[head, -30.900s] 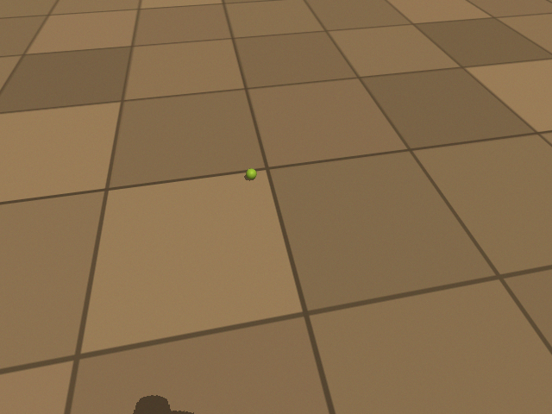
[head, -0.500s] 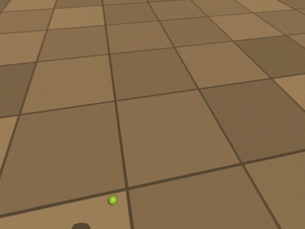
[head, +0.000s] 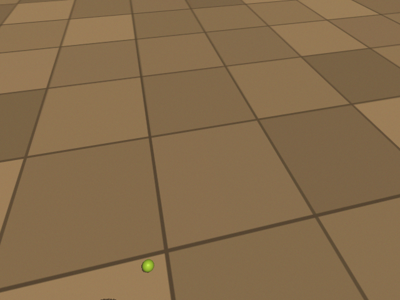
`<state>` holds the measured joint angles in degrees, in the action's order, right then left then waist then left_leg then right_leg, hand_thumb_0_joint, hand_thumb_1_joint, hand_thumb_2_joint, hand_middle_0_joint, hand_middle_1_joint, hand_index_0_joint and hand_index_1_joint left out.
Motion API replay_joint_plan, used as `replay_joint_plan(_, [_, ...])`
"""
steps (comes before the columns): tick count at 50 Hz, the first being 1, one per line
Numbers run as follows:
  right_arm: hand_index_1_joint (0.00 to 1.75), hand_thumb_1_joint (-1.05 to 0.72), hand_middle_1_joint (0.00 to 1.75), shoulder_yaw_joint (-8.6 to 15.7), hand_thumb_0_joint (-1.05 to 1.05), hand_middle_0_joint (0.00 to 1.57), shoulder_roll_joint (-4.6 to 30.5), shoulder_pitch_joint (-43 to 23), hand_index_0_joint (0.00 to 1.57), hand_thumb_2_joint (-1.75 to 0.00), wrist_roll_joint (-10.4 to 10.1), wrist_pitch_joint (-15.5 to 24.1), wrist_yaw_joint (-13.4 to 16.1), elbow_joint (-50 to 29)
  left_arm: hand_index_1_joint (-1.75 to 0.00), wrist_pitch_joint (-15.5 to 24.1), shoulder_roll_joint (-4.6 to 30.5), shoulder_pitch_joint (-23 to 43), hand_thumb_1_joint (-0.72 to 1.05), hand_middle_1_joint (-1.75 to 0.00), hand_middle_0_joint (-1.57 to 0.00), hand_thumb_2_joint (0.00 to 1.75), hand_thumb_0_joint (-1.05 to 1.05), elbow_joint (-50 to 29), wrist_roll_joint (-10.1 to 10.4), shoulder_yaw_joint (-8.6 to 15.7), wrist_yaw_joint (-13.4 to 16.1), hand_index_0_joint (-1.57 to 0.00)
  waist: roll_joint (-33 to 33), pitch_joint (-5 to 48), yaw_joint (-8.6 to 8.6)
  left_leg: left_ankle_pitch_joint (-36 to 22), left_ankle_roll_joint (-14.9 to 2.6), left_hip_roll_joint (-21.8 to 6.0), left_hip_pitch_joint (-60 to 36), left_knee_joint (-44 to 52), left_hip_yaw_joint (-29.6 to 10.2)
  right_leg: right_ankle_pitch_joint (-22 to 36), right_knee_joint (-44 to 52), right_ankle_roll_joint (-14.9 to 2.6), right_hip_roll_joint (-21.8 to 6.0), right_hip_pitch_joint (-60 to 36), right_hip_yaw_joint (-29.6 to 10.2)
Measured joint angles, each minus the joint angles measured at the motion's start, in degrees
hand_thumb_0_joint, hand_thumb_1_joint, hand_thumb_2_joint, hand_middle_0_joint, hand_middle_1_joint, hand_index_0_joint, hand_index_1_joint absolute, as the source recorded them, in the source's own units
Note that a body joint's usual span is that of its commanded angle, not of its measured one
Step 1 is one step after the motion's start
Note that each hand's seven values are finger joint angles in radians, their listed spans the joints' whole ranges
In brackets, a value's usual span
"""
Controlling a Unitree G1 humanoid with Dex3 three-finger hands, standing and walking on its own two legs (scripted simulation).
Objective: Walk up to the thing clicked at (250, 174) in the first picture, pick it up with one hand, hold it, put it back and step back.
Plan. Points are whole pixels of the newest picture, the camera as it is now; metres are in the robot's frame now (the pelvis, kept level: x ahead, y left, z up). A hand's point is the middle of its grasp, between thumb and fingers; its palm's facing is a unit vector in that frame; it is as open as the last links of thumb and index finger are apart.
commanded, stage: stand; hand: left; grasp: from above
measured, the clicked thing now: (148, 265) +0.42 +0.26 -0.75
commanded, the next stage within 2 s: step back in 1.48 s
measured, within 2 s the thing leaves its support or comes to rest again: neither
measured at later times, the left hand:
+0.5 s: hand out of the picture +0.08 +0.24 -0.16, palm faces +0.00 -0.94 -0.33, open 7.4 cm
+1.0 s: hand out of the picture +0.08 +0.25 -0.16, palm faces +0.00 -0.94 -0.33, open 7.4 cm
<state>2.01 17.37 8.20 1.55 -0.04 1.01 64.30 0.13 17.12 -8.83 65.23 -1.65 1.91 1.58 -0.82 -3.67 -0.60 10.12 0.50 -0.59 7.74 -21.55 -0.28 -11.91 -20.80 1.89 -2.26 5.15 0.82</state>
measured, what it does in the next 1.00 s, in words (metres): stands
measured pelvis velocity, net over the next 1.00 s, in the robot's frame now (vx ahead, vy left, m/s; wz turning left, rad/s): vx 0.01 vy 0.00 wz -0.01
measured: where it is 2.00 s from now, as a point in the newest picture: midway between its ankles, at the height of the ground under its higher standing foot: outside the picture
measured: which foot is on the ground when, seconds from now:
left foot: down 0.00-1.00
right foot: down 0.00-1.00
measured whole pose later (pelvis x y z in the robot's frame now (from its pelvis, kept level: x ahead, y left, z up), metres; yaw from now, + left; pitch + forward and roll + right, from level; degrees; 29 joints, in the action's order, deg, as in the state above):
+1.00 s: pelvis +0.01 +0.00 +0.00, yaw -1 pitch -2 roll +0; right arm 0.8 18.9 6.1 1.1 0.5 0.6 65.4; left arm 0.3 18.4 -6.1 66.2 -1.0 1.6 0.5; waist -0.3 -3.4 -0.2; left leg 10.1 0.6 -0.8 6.9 -19.3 0.2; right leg -11.5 -18.2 1.9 -2.1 4.4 0.4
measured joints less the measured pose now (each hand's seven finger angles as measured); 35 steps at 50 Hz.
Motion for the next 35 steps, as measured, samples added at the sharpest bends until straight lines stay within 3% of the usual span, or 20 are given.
replay_joint_plan(35, [0.30, -0.91, 0.30, -1.13, 0.01, 0.20, 0.93, -1.81, 0.20, -0.90, -0.30, 0.58, -0.20, 0.99, -0.30, 0.09, 0.91, 3.02, 0.91, -0.30, -0.20, 0.89, 0.00, 1.05, 0.55, -0.11, -0.88, -0.20, 0.44, 0.23, 0.37, -0.03, 0.03, -0.14, -0.87, 2.01, 0.56, 0.38, 2.26, 0.00, 0.12, -0.75, -0.49])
